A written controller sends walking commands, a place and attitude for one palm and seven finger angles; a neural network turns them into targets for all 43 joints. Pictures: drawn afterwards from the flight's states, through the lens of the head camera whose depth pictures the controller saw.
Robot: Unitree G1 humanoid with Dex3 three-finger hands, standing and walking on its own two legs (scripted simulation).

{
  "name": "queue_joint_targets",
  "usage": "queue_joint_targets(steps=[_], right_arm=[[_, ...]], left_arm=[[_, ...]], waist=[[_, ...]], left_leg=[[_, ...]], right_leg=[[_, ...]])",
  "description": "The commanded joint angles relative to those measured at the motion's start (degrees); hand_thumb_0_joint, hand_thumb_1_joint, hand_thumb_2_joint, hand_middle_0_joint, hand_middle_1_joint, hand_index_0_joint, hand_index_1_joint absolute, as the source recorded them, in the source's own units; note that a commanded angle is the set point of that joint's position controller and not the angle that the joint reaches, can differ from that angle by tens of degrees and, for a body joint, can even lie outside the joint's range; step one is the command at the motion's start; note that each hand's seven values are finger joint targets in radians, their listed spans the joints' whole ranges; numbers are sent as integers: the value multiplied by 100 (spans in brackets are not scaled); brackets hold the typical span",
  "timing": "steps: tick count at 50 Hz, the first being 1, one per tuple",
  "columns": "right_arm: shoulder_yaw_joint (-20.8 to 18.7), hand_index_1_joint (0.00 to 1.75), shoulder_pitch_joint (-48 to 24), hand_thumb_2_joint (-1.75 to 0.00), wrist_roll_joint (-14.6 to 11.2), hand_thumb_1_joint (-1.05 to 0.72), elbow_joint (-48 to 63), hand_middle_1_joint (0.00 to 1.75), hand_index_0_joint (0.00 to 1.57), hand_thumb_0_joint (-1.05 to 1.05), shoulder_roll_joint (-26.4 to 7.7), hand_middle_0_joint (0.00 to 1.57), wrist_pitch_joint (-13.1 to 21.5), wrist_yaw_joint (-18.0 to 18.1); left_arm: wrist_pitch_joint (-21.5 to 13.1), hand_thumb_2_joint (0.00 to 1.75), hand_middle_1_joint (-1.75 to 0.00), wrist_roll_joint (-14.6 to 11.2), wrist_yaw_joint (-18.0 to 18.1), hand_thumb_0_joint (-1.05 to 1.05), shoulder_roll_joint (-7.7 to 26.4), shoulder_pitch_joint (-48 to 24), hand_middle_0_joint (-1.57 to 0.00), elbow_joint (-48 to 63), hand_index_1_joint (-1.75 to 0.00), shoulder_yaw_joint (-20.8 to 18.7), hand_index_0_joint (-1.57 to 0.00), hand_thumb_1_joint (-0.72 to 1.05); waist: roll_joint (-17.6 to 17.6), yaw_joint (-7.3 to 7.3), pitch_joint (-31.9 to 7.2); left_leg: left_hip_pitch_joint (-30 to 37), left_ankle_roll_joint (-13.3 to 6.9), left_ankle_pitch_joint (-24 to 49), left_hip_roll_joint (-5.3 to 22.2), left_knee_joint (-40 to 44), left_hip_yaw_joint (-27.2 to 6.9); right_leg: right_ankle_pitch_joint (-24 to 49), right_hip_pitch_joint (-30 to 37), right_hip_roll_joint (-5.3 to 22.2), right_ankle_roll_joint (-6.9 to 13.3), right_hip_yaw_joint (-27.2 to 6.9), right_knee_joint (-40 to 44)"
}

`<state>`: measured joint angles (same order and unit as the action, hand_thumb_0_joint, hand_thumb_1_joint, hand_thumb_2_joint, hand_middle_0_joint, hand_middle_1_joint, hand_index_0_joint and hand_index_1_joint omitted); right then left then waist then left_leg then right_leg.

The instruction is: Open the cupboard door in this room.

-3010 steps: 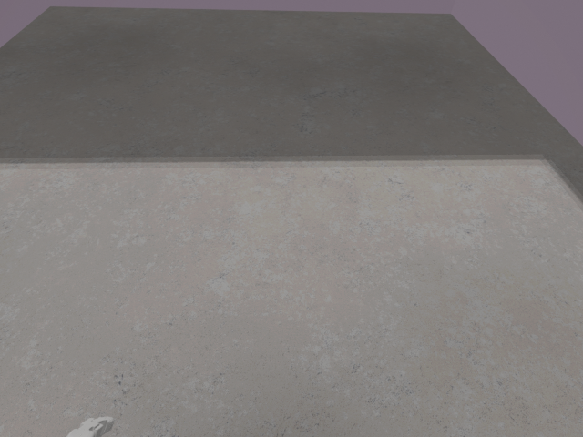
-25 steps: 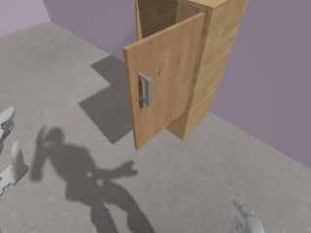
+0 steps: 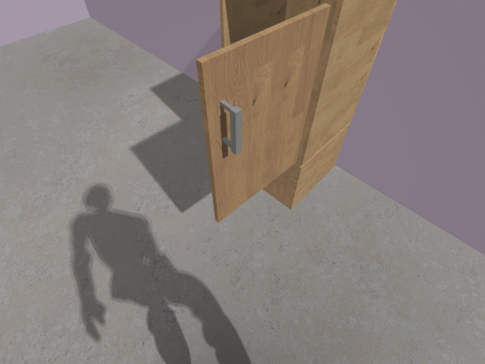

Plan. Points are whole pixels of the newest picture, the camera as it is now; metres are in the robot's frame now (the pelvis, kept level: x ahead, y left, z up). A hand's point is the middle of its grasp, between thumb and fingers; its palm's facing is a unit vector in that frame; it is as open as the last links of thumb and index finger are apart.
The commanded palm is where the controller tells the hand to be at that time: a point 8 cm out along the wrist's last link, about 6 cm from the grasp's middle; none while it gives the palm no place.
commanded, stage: let the arm hang, fingers relaxed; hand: left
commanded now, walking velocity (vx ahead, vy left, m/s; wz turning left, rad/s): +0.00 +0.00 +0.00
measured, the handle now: (230, 127) +0.61 +0.07 +0.01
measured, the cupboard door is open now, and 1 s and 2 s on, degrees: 87 87 87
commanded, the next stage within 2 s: look to check the result in 0.58 s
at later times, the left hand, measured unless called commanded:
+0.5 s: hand out of the picture +0.02 +0.17 -0.17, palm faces +0.04 -0.98 -0.19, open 7.3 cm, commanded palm none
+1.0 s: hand out of the picture +0.03 +0.16 -0.17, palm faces +0.04 -0.98 -0.18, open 7.4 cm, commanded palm none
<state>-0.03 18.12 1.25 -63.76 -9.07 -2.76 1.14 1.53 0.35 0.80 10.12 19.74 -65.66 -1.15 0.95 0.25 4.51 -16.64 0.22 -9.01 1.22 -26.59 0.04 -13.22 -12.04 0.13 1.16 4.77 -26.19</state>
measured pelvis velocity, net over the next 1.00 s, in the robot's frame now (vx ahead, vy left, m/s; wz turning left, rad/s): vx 0.03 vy -0.01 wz -0.02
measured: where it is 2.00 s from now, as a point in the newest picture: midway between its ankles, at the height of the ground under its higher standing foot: outside the picture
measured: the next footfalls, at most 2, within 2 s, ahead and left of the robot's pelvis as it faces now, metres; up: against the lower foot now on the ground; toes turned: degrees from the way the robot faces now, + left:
none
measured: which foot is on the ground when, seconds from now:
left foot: down 0.00-1.00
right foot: down 0.00-1.00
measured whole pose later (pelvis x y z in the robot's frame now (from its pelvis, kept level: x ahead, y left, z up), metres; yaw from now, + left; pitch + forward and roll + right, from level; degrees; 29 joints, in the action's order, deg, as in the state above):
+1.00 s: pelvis +0.03 -0.01 +0.00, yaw -1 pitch -1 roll +0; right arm -0.1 13.9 1.2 -65.4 -8.4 -1.0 1.9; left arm -0.4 0.1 1.5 7.4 14.8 -65.9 -1.2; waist 0.7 -0.1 3.7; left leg -11.7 0.7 -10.4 1.2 -23.3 1.2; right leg -14.8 -7.9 0.1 1.3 3.7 -23.8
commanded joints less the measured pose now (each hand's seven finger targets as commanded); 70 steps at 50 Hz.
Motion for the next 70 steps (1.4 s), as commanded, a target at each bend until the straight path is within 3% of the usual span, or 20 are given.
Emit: queue_joint_targets(steps=[1, 3, 8, 14, 28, 70], right_arm=[[-142, 30, 279, -90, 7, -90, 183, 30, 20, 0, -461, 20, 161, 71], [-132, 30, 370, -90, 7, -90, 112, 30, 20, 0, -382, 20, 157, 75], [-126, 30, 448, -90, 27, -90, 14, 30, 20, 0, -232, 20, 143, 70], [-130, 30, 374, -90, 46, -90, 12, 30, 20, 0, -168, 20, 188, 81], [-124, 30, 187, -90, 20, -90, 38, 30, 20, 0, -260, 20, 245, 91], [-83, 30, -92, -90, -3, -90, -67, 30, 20, 0, -482, 20, 281, 127]], left_arm=[[-171, 90, -30, 16, 82, 0, 500, 65, -20, 144, -30, -66, -20, 90], [-170, 90, -30, 15, 100, 0, 442, 85, -20, 118, -30, -70, -20, 90], [-155, 90, -30, 18, 129, 0, 348, 110, -20, 85, -30, -90, -20, 90], [-156, 90, -30, 31, 138, 0, 256, 110, -20, 141, -30, -127, -20, 90], [-220, 90, -30, 15, 126, 0, 318, -67, -20, 189, -30, -126, -20, 90], [-283, 90, -30, -5, 130, 0, 447, -91, -20, 97, -30, -92, -20, 90]], waist=[[-134, -106, -114], [-312, -107, -20], [-210, -117, 237], [37, -60, 254], [-54, -61, -60], [-138, -34, -97]], left_leg=[[310, -182, -554, 340, 494, -307], [311, -179, -466, 321, 449, -270], [219, -166, -589, 309, 474, -243], [48, -185, -690, 345, 660, -342], [432, -148, 116, 387, 580, -244], [842, -116, 700, 434, 664, -185]], right_leg=[[-759, -404, 582, 207, -627, 839], [-803, -458, 587, 208, -646, 858], [-1048, -657, 573, 209, -639, 852], [-738, -510, 491, 178, -591, 651], [19, -121, 569, 145, -574, 690], [816, 270, 581, 126, -580, 883]])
